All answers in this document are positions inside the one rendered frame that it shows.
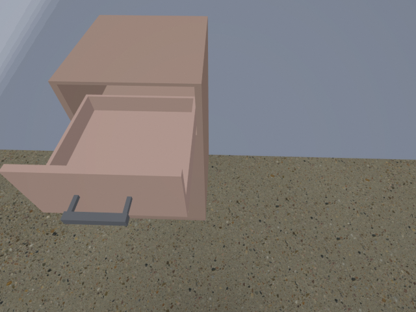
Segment cabinet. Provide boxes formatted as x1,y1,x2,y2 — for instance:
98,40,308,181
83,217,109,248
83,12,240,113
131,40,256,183
48,15,209,220

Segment drawer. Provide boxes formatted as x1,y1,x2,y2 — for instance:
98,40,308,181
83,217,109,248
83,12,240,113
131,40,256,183
0,94,196,217

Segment handle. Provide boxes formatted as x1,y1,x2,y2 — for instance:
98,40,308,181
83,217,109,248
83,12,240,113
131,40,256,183
60,195,132,226

